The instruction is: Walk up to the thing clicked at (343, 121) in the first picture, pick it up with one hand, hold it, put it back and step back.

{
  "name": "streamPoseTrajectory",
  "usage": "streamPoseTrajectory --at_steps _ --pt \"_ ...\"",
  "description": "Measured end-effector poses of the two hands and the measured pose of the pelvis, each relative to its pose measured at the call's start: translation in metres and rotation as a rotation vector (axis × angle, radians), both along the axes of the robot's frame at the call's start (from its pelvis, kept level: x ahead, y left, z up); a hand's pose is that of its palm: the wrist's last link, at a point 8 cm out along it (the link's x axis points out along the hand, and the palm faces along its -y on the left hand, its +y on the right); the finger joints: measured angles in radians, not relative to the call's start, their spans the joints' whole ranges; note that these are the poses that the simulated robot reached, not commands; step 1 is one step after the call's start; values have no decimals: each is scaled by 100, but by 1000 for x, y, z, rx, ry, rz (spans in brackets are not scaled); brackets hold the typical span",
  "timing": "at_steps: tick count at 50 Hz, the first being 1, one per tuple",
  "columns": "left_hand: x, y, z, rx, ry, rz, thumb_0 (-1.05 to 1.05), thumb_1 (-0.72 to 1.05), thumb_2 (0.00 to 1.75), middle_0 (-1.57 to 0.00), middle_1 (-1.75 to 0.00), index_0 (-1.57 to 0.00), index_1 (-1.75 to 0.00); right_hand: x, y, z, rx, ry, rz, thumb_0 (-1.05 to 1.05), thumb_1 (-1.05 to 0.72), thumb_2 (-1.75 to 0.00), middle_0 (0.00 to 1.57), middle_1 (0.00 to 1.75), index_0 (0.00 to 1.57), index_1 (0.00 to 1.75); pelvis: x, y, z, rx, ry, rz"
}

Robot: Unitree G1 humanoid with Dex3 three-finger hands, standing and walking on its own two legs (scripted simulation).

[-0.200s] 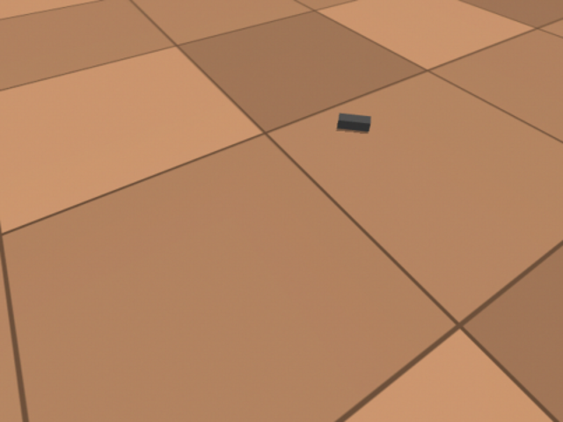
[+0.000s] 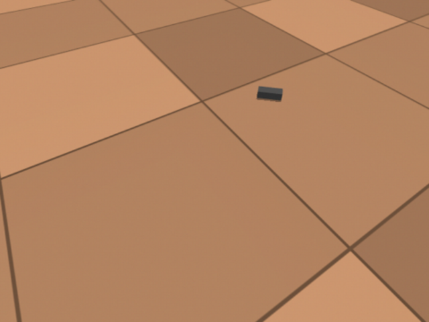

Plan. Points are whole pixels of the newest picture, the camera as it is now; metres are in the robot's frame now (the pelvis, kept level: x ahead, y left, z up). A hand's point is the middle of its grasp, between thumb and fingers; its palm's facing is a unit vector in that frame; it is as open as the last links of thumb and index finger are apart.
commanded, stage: stand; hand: left
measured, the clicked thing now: (269, 93) +1.82 -0.42 -0.75
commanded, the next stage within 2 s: walk up in 0.92 s
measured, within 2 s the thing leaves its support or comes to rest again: neither
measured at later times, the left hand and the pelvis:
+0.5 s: hand out of the picture +0.08 +0.25 -0.16, palm faces -0.02 -0.94 -0.34, open 7.4 cm; pelvis +0.01 +0.00 +0.00, yaw +0 degrees
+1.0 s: hand out of the picture +0.09 +0.26 -0.15, palm faces -0.04 -0.95 -0.32, open 7.4 cm; pelvis +0.02 +0.00 +0.00, yaw -2 degrees
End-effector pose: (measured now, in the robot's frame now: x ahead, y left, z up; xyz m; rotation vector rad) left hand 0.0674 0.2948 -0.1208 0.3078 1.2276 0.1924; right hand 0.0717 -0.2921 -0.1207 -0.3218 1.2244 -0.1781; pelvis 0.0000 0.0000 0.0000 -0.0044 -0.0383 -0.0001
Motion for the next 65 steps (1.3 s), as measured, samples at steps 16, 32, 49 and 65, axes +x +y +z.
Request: streamPoseTrajectory --at_steps 16,32,49,65 --pt "0 3 1 3 13 9 0 90 89 -21 -30 -20 -30 5 3 -1 1 3 5 0 -90 -90 20 30 20 30 4 2 0 2 2 0" --pt "6 3 1 2 9 10 0 90 89 -21 -30 -20 -30 10 1 0 -4 1 6 0 -90 -90 20 30 20 30 8 2 1 2 3 1" --pt "13 6 2 -12 1 -3 0 90 89 -21 -30 -20 -30 11 -6 3 3 -39 -7 0 -90 -90 21 30 20 30 15 -1 -1 9 14 -19" --pt "150 -55 18 79 -108 -124 0 91 89 -20 -30 -20 -30 21 -168 -14 -123 -5 -149 1 -90 -90 21 30 20 30 106 -101 -32 22 -15 -111"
